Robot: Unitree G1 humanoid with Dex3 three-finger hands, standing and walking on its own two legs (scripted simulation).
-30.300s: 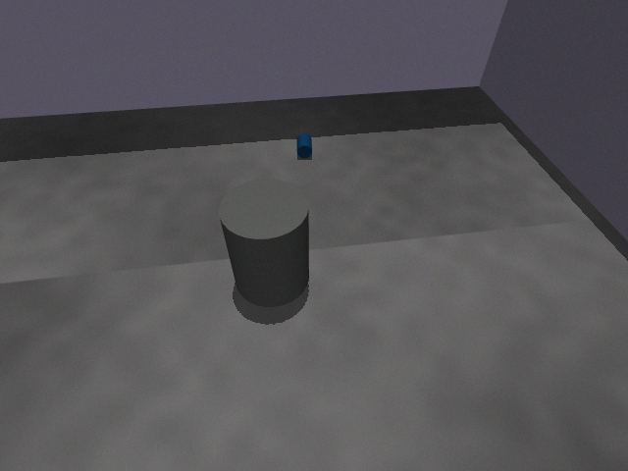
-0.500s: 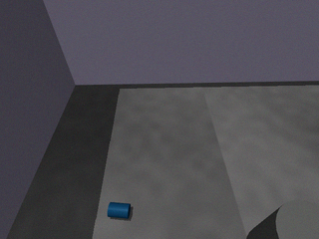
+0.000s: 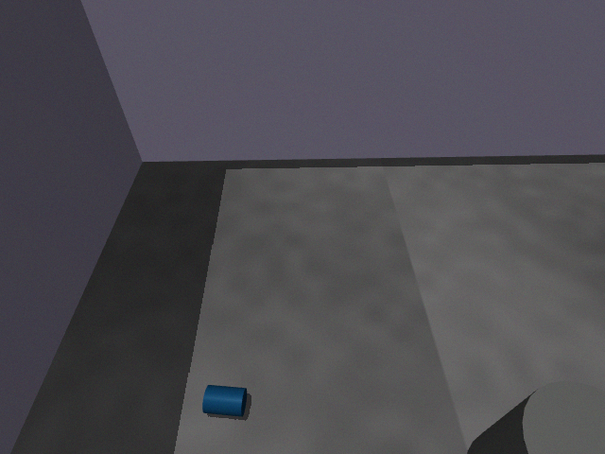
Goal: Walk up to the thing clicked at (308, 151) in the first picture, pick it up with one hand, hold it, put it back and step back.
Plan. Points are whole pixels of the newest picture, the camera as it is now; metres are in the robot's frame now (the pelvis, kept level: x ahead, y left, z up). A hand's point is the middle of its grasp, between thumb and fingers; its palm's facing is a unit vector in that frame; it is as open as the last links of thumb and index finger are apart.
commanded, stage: stand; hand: left
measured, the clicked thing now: (225, 400) +0.46 +0.26 -0.74
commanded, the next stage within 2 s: walk up in 0.90 s
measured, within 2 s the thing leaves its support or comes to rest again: neither
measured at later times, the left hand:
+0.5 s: hand out of the picture +0.07 +0.26 -0.16, palm faces -0.02 -0.94 -0.34, open 7.4 cm
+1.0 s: hand out of the picture +0.08 +0.26 -0.16, palm faces +0.00 -0.94 -0.34, open 7.4 cm
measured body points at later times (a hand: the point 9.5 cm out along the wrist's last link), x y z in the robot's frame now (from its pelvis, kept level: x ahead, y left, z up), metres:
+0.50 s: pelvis +0.01 +0.00 +0.00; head +0.01 +0.00 +0.45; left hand +0.08 +0.30 -0.13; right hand +0.08 -0.30 -0.14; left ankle +0.00 +0.14 -0.75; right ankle +0.01 -0.12 -0.75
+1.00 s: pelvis +0.01 +0.00 +0.00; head +0.01 +0.00 +0.45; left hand +0.08 +0.31 -0.13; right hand +0.08 -0.30 -0.13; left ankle +0.00 +0.14 -0.75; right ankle +0.01 -0.12 -0.75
